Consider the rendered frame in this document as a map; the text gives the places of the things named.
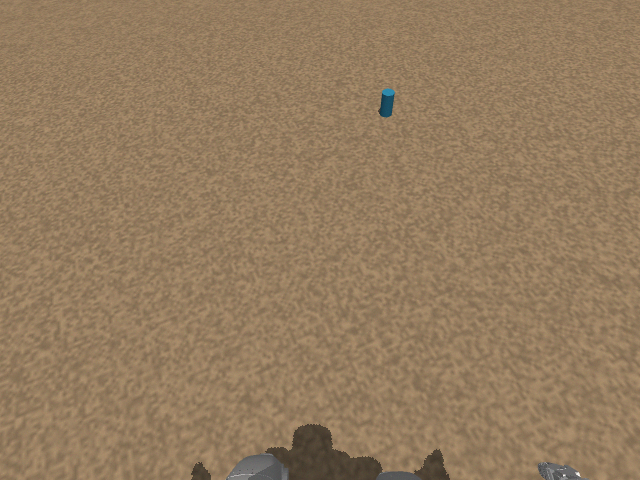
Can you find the right robot hand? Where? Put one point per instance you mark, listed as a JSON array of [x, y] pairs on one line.
[[552, 471]]

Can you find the can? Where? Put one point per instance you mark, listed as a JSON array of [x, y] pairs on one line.
[[387, 102]]

